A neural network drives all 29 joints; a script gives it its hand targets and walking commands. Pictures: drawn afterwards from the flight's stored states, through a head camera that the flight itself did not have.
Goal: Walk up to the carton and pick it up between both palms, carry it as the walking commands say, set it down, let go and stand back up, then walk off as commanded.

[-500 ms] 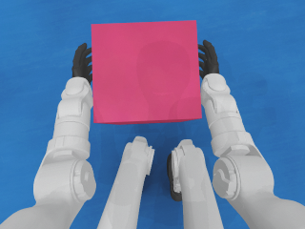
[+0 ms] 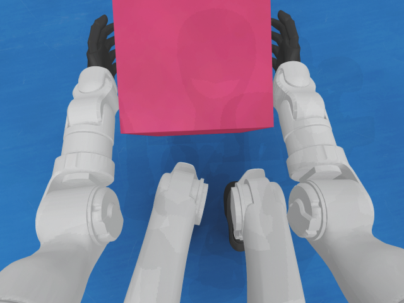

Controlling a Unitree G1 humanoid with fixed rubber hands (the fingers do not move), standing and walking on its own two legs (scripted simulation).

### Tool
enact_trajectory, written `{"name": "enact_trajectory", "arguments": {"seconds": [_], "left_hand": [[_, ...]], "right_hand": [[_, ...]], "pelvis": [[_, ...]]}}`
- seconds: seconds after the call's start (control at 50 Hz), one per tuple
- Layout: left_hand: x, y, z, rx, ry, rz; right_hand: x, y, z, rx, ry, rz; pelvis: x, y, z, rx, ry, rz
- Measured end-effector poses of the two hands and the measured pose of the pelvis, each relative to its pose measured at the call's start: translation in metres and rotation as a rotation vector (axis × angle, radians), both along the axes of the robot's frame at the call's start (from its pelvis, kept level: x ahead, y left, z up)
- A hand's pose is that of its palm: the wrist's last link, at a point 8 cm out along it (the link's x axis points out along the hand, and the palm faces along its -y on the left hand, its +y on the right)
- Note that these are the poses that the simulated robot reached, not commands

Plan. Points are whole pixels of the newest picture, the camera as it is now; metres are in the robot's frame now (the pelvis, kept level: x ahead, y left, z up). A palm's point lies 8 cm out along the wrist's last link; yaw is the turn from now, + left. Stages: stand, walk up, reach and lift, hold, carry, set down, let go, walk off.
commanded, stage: set down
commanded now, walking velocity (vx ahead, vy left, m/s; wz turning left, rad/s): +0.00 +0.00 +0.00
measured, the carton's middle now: (196, 81) +0.48 +0.06 -0.20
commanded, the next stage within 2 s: none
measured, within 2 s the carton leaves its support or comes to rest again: neither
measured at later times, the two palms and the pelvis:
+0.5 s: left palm (110, 69) +0.48 +0.22 -0.17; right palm (276, 65) +0.52 -0.09 -0.17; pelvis +0.00 +0.00 -0.03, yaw +0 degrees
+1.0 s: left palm (117, 74) +0.48 +0.22 -0.20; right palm (273, 71) +0.52 -0.09 -0.20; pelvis +0.00 +0.00 -0.05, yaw +0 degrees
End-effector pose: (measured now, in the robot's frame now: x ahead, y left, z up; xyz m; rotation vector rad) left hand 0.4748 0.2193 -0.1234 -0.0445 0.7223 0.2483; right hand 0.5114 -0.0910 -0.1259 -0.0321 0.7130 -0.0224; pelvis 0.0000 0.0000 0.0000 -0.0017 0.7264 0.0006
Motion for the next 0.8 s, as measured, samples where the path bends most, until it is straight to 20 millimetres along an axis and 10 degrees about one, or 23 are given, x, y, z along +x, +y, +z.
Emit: {"name": "enact_trajectory", "arguments": {"seconds": [0.8], "left_hand": [[0.007, 0.004, -0.066, 0.013, 0.033, -0.02]], "right_hand": [[0.006, 0.004, -0.064, -0.019, 0.028, 0.003]], "pelvis": [[-0.005, 0.001, -0.045, -0.011, -0.053, 0.006]]}}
